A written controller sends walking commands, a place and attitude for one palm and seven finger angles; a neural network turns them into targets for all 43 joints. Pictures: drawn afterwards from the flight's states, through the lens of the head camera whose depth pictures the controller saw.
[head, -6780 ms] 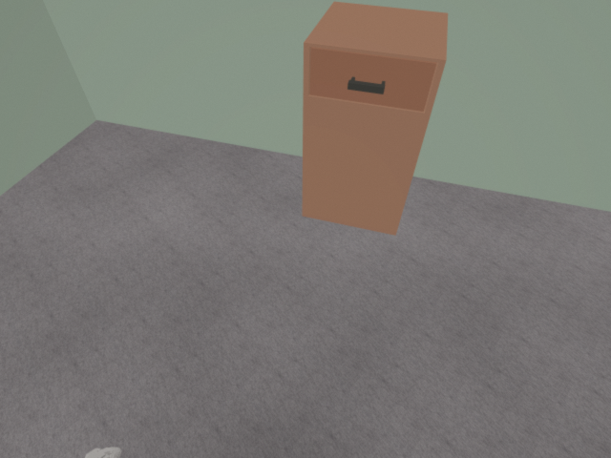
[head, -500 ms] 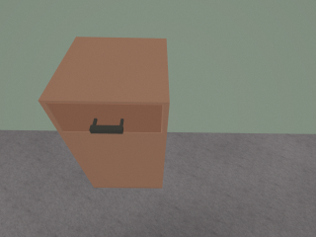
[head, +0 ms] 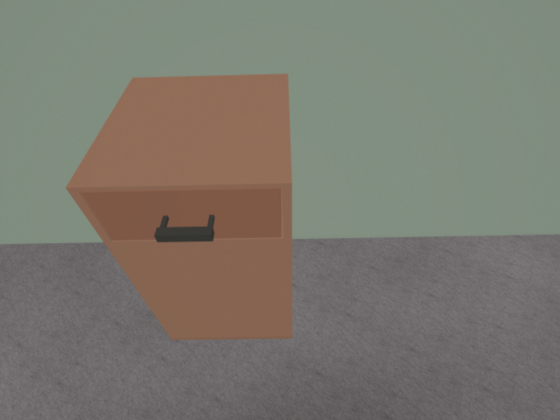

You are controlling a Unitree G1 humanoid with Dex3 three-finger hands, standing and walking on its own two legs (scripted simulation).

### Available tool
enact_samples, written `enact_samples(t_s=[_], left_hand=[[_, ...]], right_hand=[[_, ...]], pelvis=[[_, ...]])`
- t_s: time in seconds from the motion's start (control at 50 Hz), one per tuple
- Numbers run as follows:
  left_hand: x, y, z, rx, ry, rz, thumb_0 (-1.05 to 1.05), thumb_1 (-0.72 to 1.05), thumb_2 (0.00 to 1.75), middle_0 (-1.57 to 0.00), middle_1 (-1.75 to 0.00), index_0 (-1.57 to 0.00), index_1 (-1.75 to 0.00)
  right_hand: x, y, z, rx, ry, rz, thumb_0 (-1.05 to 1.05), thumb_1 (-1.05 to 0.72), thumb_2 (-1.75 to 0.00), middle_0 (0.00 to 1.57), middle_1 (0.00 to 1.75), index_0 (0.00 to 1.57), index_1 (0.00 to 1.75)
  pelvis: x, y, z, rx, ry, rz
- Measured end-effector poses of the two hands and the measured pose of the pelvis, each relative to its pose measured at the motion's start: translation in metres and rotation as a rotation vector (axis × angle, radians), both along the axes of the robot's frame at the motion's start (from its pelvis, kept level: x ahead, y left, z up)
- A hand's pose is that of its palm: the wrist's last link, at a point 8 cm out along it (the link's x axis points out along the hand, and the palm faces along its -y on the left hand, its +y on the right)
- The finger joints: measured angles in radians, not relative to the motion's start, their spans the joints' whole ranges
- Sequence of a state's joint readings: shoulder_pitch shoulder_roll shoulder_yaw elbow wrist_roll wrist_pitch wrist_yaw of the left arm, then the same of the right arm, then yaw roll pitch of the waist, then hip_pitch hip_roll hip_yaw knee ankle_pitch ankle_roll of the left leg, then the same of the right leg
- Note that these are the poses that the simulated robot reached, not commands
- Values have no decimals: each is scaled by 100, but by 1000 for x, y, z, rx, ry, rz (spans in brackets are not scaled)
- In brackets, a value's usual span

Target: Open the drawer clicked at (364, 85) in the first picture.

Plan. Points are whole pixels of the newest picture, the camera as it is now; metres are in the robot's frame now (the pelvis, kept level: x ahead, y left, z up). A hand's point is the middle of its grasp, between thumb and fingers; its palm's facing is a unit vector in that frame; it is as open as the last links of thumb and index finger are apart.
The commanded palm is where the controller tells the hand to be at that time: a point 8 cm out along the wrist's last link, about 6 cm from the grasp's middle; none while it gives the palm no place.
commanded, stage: raise the hand with hooked fingers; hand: left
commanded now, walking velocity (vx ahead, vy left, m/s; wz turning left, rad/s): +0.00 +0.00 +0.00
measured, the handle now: (186, 226) +0.49 +0.23 -0.07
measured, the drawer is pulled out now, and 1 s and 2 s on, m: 0.00 0.00 0.00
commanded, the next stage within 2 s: move the hooked fingers above the handle in 1.96 s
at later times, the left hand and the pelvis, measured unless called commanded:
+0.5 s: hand out of the picture +0.12 +0.20 -0.07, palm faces -0.04 -0.14 -0.99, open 8.6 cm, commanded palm +0.13 +0.23 -0.01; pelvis -0.05 -0.02 -0.04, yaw -1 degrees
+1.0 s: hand (124, 357) +0.20 +0.23 +0.00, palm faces +0.02 -0.10 -0.99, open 11.6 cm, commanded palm +0.18 +0.24 +0.06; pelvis -0.05 +0.00 -0.02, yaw +0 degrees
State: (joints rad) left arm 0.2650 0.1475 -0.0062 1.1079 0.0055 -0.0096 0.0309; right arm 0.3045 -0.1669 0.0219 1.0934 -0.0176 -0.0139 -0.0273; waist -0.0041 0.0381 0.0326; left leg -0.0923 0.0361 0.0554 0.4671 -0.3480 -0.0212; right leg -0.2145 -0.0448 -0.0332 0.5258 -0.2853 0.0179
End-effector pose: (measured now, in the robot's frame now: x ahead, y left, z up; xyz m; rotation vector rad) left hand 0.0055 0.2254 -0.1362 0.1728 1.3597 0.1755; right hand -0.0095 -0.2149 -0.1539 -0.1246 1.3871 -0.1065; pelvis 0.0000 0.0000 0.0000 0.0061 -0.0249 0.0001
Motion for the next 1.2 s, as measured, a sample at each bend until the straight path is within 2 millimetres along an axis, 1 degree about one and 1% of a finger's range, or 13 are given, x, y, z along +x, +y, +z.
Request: enact_samples(t_s=[0.1, 0.16, 0.24, 0.3, 0.36, 0.42, 0.52, 0.62, 0.74, 0.84, 0.94, 1.08, 1.2], left_hand=[[3, -5, 4, 21, -23, -53, 1, 92, 90, -20, -30, -20, -30], [55, 3, 47, 186, -320, -219, 2, 92, 89, -20, -31, -21, -31], [125, 5, 114, 523, -650, -525, 1, 87, 87, -21, -34, -21, -34], [153, 1, 148, 801, -795, -738, 1, 81, 85, -21, -37, -21, -37], [151, -10, 154, 947, -848, -895, 0, 75, 83, -21, -41, -21, -40], [130, -21, 143, 994, -853, -1000, 0, 69, 80, -21, -45, -22, -45], [97, -19, 122, 1044, -833, -996, 0, 56, 75, -23, -52, -24, -52], [108, -3, 129, 1149, -857, -944, 0, 43, 70, -25, -60, -26, -60], [148, 11, 160, 1181, -838, -902, 0, 29, 64, -26, -69, -27, -69], [167, 10, 176, 1109, -821, -945, 0, 18, 59, -27, -76, -27, -76], [171, 8, 182, 1074, -856, -1009, 0, 7, 54, -28, -84, -28, -83], [182, 18, 197, 1141, -906, -972, 0, -9, 47, -29, -94, -29, -94], [202, 19, 215, 1162, -900, -944, 0, -23, 41, -30, -103, -30, -103]], right_hand=[[-1, -6, 2, -7, -6, -2, 0, -90, -90, 20, 30, 20, 30], [22, -20, 11, -70, -203, -17, 1, -91, -90, 20, 30, 20, 30], [76, -41, 24, -115, -454, 30, 1, -91, -90, 20, 30, 20, 30], [119, -52, 41, -125, -605, 62, 1, -91, -90, 20, 30, 20, 30], [155, -57, 60, -117, -705, 105, 1, -91, -90, 20, 30, 20, 30], [183, -55, 73, -113, -758, 171, 1, -91, -90, 20, 30, 20, 30], [208, -38, 73, -109, -783, 257, 1, -90, -90, 20, 30, 20, 30], [203, -9, 52, -56, -750, 279, 1, -90, -90, 20, 30, 20, 30], [163, 18, 32, 23, -638, 225, 1, -90, -90, 20, 30, 20, 30], [127, 16, 27, 22, -537, 177, 1, -90, -90, 20, 30, 20, 30], [110, -2, 26, -32, -471, 153, 1, -90, -90, 20, 30, 20, 30], [120, -23, 33, -93, -472, 136, 1, -90, -90, 20, 30, 20, 30], [151, -19, 47, -83, -543, 142, 1, -90, -90, 20, 30, 20, 30]], pelvis=[[-4, -5, 0, -4, 7, -6], [-9, -6, -3, 8, 25, -14], [-23, -7, -9, 20, 80, -8], [-31, -10, -16, 31, 125, -32], [-39, -13, -22, 42, 153, -52], [-46, -16, -28, 48, 173, -49], [-55, -19, -41, 43, 197, -15], [-60, -19, -49, 22, 182, 14], [-60, -12, -38, 7, 137, 18], [-54, -5, -25, 9, 116, 3], [-49, 2, -19, 10, 110, -4], [-43, 6, -17, 8, 108, -1], [-38, 7, -12, 8, 91, 3]])
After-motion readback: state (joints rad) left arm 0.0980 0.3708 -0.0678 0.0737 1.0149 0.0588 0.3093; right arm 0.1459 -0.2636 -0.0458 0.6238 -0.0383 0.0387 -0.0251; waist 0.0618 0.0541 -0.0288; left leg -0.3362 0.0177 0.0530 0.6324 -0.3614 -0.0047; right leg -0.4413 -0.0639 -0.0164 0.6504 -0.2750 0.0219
